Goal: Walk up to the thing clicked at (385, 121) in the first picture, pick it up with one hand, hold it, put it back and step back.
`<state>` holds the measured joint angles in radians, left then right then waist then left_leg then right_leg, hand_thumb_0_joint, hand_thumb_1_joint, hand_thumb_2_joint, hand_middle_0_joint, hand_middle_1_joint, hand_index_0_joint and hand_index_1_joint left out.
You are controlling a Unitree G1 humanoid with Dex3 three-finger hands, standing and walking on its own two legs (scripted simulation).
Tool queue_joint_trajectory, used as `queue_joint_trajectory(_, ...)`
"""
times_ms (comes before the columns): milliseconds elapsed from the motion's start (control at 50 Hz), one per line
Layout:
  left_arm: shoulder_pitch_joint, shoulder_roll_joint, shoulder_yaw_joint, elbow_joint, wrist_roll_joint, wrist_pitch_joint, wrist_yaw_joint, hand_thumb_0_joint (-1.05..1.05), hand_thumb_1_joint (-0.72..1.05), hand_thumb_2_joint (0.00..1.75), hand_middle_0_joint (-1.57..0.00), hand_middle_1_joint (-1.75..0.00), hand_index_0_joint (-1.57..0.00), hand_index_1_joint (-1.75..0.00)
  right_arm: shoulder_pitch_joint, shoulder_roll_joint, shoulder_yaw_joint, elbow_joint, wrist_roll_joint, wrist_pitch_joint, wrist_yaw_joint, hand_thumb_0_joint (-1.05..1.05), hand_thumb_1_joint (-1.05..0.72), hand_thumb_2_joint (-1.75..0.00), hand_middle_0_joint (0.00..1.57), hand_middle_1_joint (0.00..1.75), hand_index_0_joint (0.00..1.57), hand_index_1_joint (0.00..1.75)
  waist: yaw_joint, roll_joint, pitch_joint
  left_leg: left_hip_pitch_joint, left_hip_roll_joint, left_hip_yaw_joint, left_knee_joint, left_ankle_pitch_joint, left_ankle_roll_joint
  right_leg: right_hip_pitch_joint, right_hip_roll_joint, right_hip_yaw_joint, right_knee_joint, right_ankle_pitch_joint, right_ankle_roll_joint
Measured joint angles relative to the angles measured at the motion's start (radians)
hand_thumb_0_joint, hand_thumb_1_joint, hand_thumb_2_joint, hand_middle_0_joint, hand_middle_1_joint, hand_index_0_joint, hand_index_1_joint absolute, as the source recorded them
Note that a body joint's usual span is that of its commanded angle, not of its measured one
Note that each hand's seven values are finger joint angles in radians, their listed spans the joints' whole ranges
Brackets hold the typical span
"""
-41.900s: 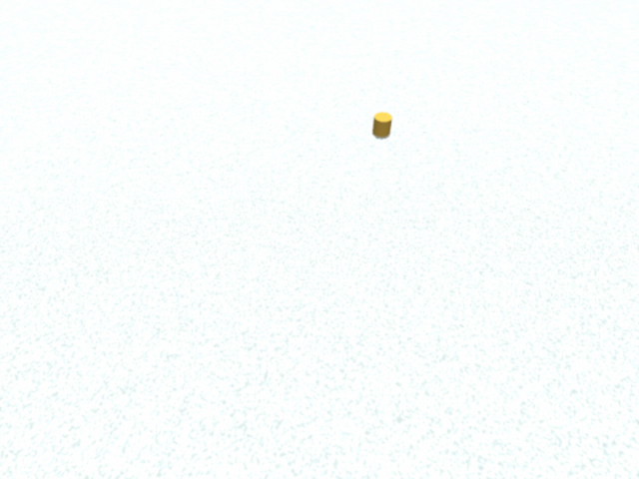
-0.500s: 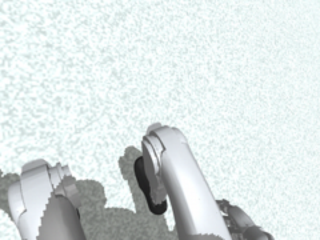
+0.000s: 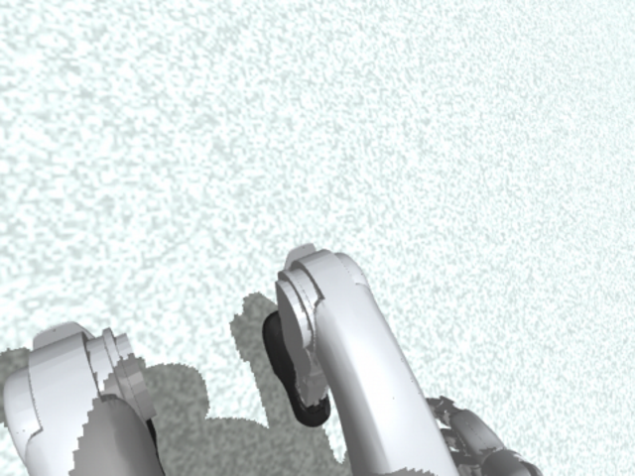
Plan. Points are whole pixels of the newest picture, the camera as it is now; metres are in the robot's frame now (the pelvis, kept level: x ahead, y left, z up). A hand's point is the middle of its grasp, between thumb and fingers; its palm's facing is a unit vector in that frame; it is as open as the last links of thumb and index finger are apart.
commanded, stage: rise first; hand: left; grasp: from above
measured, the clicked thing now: out of the picture +0.56 +0.36 -0.28
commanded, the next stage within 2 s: approach in 1.80 s
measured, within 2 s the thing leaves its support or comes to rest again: neither
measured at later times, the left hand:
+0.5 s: hand out of the picture +0.50 +0.39 -0.16, palm faces -0.44 -0.12 -0.89, open 14.3 cm
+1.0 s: hand out of the picture +0.50 +0.39 -0.16, palm faces -0.43 -0.12 -0.89, open 14.3 cm
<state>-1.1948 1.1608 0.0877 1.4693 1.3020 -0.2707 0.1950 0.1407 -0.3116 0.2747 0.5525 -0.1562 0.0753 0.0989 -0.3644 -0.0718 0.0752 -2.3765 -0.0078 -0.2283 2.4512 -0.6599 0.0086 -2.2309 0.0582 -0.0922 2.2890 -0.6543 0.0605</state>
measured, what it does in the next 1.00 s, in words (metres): stands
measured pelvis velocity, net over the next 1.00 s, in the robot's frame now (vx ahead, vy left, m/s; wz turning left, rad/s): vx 0.00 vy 0.00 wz -0.01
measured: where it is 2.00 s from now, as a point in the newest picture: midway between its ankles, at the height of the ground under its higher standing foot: (228, 427)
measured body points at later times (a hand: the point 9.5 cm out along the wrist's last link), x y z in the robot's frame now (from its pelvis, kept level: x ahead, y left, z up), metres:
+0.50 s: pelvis +0.00 +0.00 +0.00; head +0.27 +0.13 +0.34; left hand +0.52 +0.40 -0.11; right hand +0.07 -0.27 -0.06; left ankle +0.07 +0.12 -0.29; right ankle +0.12 -0.14 -0.29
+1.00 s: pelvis +0.00 +0.00 +0.00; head +0.26 +0.13 +0.33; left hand +0.52 +0.40 -0.11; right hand +0.06 -0.27 -0.06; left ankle +0.07 +0.12 -0.29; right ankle +0.12 -0.14 -0.29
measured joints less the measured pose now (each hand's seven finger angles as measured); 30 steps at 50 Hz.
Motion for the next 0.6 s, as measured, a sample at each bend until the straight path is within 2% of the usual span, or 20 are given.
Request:
queue_joint_trajectory(160, 0.012, 0.004, 0.018, -0.023, -0.008, -0.018, -0.022, 0.00, -0.59, 1.07, -0.09, -1.01, -0.07, -1.03, 0.000, -0.007, 0.008, -0.016, -0.002, 0.004, -0.002, 0.00, -0.91, -0.90, 0.20, 0.30, 0.21, 0.30, 0.005, -0.007, 0.022, 0.003, -0.003, -0.004, 0.001, 0.003, -0.004, 0.004, -0.003, -0.005, 0.001, 0.002, -0.008)
queue_joint_trajectory(360, 0.001, 0.010, 0.011, -0.021, 0.003, -0.027, -0.006, 0.00, -0.59, 1.07, -0.09, -1.00, -0.06, -1.03, -0.008, -0.011, 0.002, -0.011, -0.007, 0.005, -0.004, 0.00, -0.91, -0.90, 0.20, 0.30, 0.21, 0.30, 0.005, -0.010, 0.012, -0.002, -0.003, -0.010, 0.005, -0.001, -0.008, -0.002, -0.003, -0.009, 0.004, 0.001, -0.003)
queue_joint_trajectory(600, 0.016, -0.005, 0.018, -0.033, -0.007, -0.017, -0.007, 0.00, -0.59, 1.08, -0.09, -1.00, -0.06, -1.03, -0.006, -0.009, 0.002, -0.022, -0.004, 0.004, -0.001, 0.00, -0.91, -0.90, 0.20, 0.30, 0.21, 0.30, 0.006, -0.006, 0.013, 0.003, -0.003, -0.009, 0.000, -0.002, -0.008, 0.002, -0.006, -0.009, -0.001, 0.001, -0.006)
